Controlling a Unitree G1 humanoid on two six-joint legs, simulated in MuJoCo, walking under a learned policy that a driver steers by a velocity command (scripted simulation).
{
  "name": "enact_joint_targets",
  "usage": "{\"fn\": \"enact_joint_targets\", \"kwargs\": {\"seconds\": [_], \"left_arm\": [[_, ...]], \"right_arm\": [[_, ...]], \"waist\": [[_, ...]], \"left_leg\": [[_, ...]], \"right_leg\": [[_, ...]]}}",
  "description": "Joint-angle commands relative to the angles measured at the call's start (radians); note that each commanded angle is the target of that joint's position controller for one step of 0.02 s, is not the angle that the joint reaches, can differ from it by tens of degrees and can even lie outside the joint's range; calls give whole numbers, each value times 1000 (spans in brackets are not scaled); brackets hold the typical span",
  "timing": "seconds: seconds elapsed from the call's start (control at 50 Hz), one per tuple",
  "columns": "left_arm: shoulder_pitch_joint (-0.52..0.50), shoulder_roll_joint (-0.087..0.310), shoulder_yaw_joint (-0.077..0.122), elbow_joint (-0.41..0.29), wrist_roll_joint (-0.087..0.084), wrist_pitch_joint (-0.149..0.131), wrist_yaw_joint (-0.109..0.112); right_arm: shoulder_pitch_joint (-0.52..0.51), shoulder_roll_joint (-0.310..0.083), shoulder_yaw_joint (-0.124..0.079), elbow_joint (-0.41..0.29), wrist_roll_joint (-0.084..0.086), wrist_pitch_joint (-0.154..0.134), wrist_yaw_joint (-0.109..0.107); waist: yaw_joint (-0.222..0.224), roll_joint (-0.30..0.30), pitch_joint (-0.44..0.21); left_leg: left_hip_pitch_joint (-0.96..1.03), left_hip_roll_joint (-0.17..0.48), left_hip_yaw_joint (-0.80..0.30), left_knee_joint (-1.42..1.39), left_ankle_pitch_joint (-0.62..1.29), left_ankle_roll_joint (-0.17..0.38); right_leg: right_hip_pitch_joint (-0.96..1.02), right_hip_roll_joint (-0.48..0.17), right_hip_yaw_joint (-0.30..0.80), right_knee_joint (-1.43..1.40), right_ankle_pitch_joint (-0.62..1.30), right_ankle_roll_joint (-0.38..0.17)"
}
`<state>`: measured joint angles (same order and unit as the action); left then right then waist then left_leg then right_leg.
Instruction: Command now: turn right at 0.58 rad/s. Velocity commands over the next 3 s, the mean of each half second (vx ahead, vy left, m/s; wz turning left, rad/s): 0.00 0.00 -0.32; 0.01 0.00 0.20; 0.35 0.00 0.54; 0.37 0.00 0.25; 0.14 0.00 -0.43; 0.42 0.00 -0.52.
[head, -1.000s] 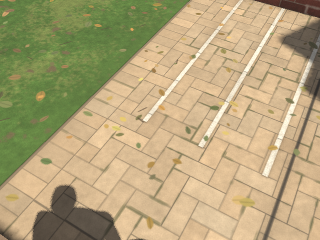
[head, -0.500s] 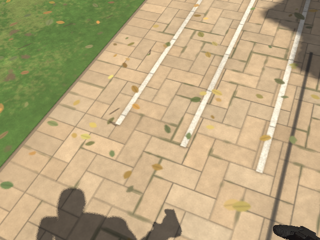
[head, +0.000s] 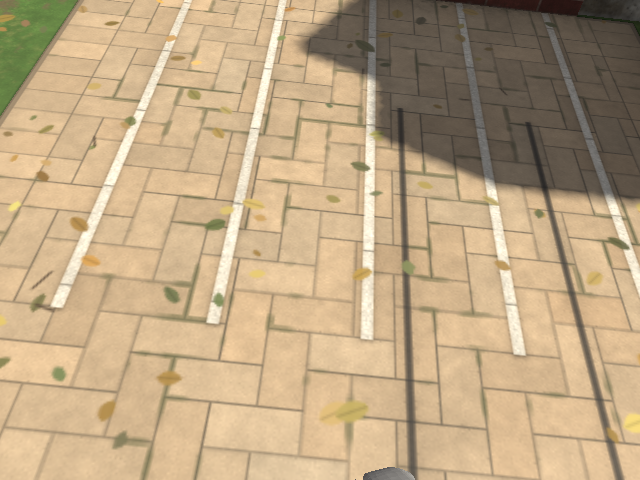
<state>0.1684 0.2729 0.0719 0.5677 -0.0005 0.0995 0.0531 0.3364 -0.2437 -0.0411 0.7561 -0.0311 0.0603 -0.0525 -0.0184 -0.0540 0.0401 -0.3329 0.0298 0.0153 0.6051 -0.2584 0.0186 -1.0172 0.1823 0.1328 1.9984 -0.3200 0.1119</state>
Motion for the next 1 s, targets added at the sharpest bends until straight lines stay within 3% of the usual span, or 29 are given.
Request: {"fn": "enact_joint_targets", "kwargs": {"seconds": [0.02,0.12,0.2,0.24,0.28,0.32,0.34,0.36,0.38,0.4,0.42,0.46,0.5,0.54,0.6,0.62,0.68,0.72,0.74,0.76,0.78,0.8,0.84,0.88,0.92,0.94,0.96,0.98,1.0], "left_arm": [[-37,-11,-30,-135,-1,7,-9],[-170,-6,-48,-226,7,-2,-19],[-241,-42,-69,-236,12,-18,-37],[-214,-50,-73,-199,-4,-34,-52],[-113,-37,-50,-127,-45,-42,-67],[47,13,-11,-20,-49,-34,-70],[111,41,5,16,-45,-35,-68],[166,54,-2,25,-28,-52,-68],[269,119,12,68,0,-84,-83],[262,131,25,96,37,-113,-86],[199,92,16,120,37,-119,-80],[41,-19,-25,113,22,-90,-64],[-32,-26,-39,120,38,-83,-62],[-24,-31,-53,148,30,-88,-55],[52,-63,-68,205,15,-93,-26],[92,-63,-66,228,14,-97,-16],[126,-6,-44,255,27,-127,-17],[147,7,-33,261,16,-137,-20],[182,17,-24,268,4,-136,-16],[265,38,-5,271,-5,-136,-10],[299,77,14,267,-7,-129,-2],[299,94,26,257,-12,-116,7],[230,91,33,224,-8,-86,21],[141,77,32,178,-3,-70,20],[98,96,37,150,-16,-65,13],[116,95,39,149,-14,-68,7],[101,44,25,104,2,-79,-3],[-29,39,16,43,6,-104,-14],[-87,46,19,42,-8,-136,-23]], "right_arm": [[-99,-60,36,-112,13,-5,-37],[71,-136,11,-107,7,-26,-93],[56,-170,-27,-124,18,-24,-110],[-53,-179,-38,-152,34,-7,-102],[17,-212,-56,-125,62,-6,-67],[12,-130,-37,-119,62,-15,-44],[28,-67,-22,-105,50,-24,-28],[13,15,-3,-107,20,-30,-4],[-56,10,-5,-172,38,-61,12],[-204,-53,-30,-199,61,-79,2],[-205,-60,-39,-181,55,-75,-10],[-92,-82,-58,-98,12,-31,-25],[12,-61,-66,-32,19,-6,-9],[25,-18,-55,-20,23,-1,0],[-77,31,-25,-51,12,-7,4],[-113,39,-18,-57,15,-13,6],[-109,-26,-35,-42,41,-36,18],[-126,-58,-43,-65,34,-53,15],[-145,-76,-46,-87,25,-61,15],[-176,-114,-53,-108,18,-64,13],[-185,-123,-58,-129,29,-63,16],[-199,-108,-58,-145,38,-61,21],[-197,-48,-47,-165,45,-48,31],[-189,-24,-39,-174,40,-37,45],[-179,-26,-37,-182,52,-38,57],[-142,-38,-41,-173,57,-39,56],[-72,-142,-73,-166,61,-46,48],[134,-221,-97,-131,68,-59,56],[238,-207,-86,-113,51,-82,55]], "waist": [[39,156,-49],[-43,185,-111],[-52,168,-106],[-29,175,-100],[-19,228,-92],[37,172,-73],[61,87,-58],[60,-72,-18],[88,-183,-58],[133,-99,48],[82,-143,84],[-16,-182,32],[-76,-133,2],[-80,-47,-21],[-35,-15,-10],[-12,-40,-11],[5,-107,4],[17,-113,52],[26,-74,54],[79,11,17],[88,39,-47],[89,29,-86],[63,-25,-90],[41,-78,-84],[21,-47,-84],[11,-3,-109],[8,243,-141],[-106,417,-212],[-158,313,-186]], "left_leg": [[-21,183,-140,-190,174,152],[242,273,-223,-144,259,212],[268,287,-244,-177,99,204],[78,245,-172,-248,2,182],[-101,264,-165,-327,-142,190],[-149,212,-119,-211,-325,141],[-207,157,-53,-55,-360,88],[-475,85,35,347,-424,-21],[-661,-4,-126,440,-451,-54],[-749,-7,-254,516,-383,-57],[-780,-2,-268,544,-307,-52],[-616,21,-199,619,-143,-75],[-439,-5,-117,744,18,-90],[-347,-1,-104,761,137,-90],[-285,47,-121,423,275,-83],[-246,50,-126,295,289,-86],[-27,21,-82,104,212,-92],[-29,8,-67,23,95,-63],[-61,15,-77,-27,140,-48],[-58,30,-95,16,290,-34],[-75,27,-111,39,358,-23],[-112,5,-114,74,357,-20],[-213,-38,-84,153,233,-5],[-226,-63,-29,216,-58,17],[-153,-67,-12,143,-63,44],[-41,-79,-43,77,15,72],[131,40,-316,-35,73,167],[430,208,-795,-279,-161,337],[575,273,-937,-350,-313,370]], "right_leg": [[-39,-11,-65,231,128,53],[-129,-76,1,80,130,78],[-12,-192,-2,-473,147,43],[347,-251,-63,-969,113,-32],[728,-195,-178,-1126,-48,-88],[912,-152,-204,-1366,11,-140],[1012,-173,-161,-1485,30,-164],[1122,-344,109,-1439,191,-206],[1070,-579,579,-1667,210,-394],[1000,-584,657,-1761,25,-446],[977,-542,552,-1749,-104,-408],[793,-446,357,-1730,-262,-283],[597,-350,216,-1721,-241,-226],[527,-325,146,-1700,-175,-225],[588,-320,115,-1696,-138,-224],[622,-333,109,-1711,-147,-222],[574,-351,62,-1739,-152,-243],[628,-347,61,-1684,19,-260],[696,-345,59,-1615,158,-252],[739,-329,68,-1551,235,-234],[799,-311,49,-1503,252,-222],[832,-304,25,-1484,271,-219],[848,-381,29,-1500,230,-251],[808,-458,53,-1498,273,-289],[769,-467,24,-1451,254,-267],[704,-421,-37,-1380,97,-218],[508,-272,-196,-1115,-80,-117],[170,-101,-175,-779,-351,-55],[-50,-110,-4,-679,-349,-84]]}}
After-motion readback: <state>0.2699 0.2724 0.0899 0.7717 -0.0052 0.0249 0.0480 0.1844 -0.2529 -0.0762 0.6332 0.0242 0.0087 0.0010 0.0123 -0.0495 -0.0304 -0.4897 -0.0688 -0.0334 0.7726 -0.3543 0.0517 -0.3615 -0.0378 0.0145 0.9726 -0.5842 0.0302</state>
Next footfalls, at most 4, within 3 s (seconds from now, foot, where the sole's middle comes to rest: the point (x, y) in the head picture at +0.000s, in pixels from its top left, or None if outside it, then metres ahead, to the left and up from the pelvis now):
0.34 right None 0.04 -0.18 -0.77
0.72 left None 0.17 0.05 -0.77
1.38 right None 0.40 -0.14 -0.77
1.84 left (193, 426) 0.61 0.22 -0.77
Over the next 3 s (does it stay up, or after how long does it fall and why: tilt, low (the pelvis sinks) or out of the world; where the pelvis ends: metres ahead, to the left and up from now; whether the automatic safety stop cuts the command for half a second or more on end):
stays up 0.85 0.12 0.01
